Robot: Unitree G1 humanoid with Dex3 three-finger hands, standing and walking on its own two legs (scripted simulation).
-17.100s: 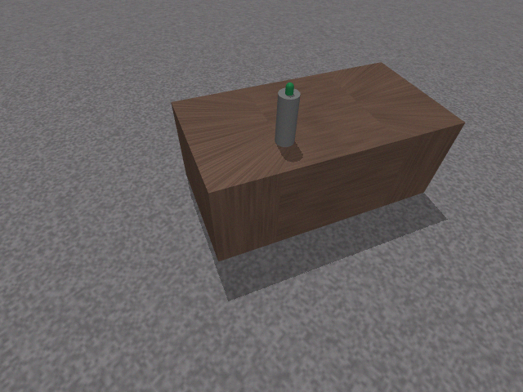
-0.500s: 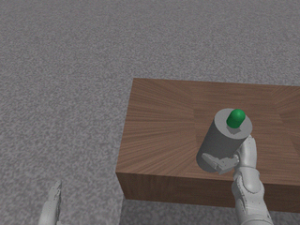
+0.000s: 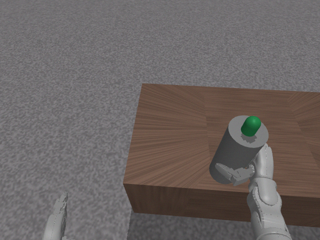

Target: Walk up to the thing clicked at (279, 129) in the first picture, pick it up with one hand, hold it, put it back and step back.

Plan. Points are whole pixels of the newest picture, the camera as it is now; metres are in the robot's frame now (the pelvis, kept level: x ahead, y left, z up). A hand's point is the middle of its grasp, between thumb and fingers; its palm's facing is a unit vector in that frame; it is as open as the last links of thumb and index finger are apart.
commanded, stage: hold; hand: right
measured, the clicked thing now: (235, 150) +0.33 -0.16 +0.06
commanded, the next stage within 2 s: crouch in 0.08 s
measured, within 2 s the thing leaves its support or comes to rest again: neither
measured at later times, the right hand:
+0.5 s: hand (233, 155) +0.35 -0.18 +0.00, palm faces +0.18 +0.98 +0.00, open 10.9 cm
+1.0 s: hand (224, 140) +0.45 -0.19 -0.08, palm faces +0.19 +0.98 +0.02, open 10.9 cm
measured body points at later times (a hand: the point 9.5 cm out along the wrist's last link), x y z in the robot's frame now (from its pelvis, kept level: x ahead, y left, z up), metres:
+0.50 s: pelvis -0.01 +0.00 -0.01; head +0.05 -0.02 +0.43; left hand +0.15 +0.25 -0.06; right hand +0.33 -0.23 +0.00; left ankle +0.01 +0.14 -0.71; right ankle +0.03 -0.13 -0.71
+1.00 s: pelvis -0.02 -0.01 -0.07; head +0.11 -0.06 +0.36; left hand +0.13 +0.26 -0.06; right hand +0.43 -0.25 -0.08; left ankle +0.01 +0.14 -0.71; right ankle +0.03 -0.13 -0.71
